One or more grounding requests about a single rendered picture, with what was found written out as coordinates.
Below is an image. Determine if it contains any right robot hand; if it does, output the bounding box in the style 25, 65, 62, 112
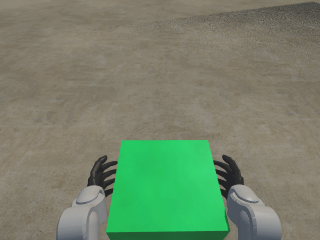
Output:
213, 154, 244, 201

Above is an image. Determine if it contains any right robot forearm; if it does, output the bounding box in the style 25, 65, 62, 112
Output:
226, 184, 283, 240

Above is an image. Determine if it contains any carton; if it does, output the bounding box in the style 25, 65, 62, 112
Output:
106, 140, 231, 240

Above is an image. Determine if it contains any left robot forearm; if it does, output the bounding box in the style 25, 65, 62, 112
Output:
56, 185, 108, 240

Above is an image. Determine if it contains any left robot hand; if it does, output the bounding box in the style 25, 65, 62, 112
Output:
87, 155, 118, 198

